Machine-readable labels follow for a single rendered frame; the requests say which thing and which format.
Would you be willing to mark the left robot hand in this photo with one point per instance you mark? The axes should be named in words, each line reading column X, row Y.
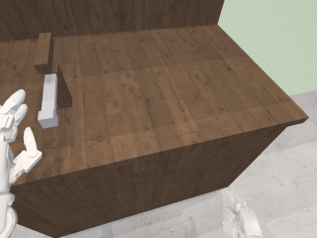
column 11, row 115

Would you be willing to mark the tap lever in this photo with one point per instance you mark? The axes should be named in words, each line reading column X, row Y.
column 47, row 117

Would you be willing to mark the counter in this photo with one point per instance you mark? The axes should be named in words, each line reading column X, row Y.
column 155, row 104

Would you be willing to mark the robot left forearm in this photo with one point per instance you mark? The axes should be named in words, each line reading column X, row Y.
column 8, row 215

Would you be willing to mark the right robot hand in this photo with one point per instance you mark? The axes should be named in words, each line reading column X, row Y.
column 242, row 224

